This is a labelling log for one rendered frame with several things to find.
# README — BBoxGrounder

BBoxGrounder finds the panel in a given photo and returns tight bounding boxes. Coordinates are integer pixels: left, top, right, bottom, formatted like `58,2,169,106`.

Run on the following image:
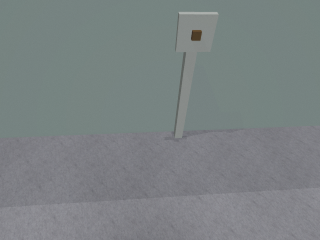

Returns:
174,12,219,138

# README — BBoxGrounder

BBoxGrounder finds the button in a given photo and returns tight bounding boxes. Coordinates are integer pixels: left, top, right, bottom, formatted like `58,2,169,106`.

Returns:
191,30,202,41

